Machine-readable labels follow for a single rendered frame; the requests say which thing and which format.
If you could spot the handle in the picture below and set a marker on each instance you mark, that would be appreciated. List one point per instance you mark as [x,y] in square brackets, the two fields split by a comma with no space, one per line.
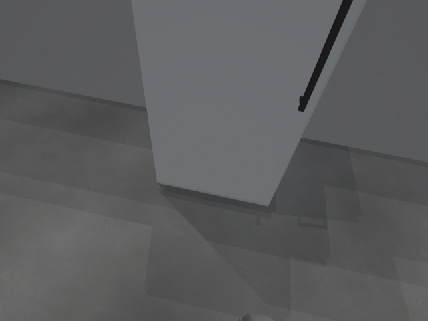
[345,6]

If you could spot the fridge door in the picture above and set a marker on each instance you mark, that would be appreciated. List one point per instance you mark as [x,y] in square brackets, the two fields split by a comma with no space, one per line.
[222,81]

